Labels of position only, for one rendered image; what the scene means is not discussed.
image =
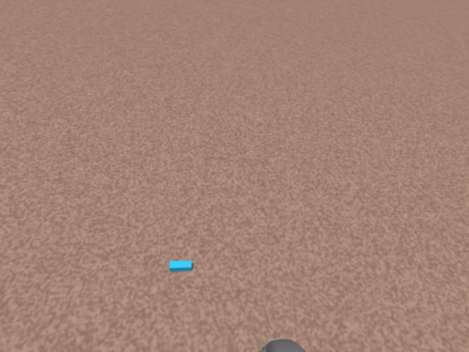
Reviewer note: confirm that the small box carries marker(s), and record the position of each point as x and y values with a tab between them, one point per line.
185	265

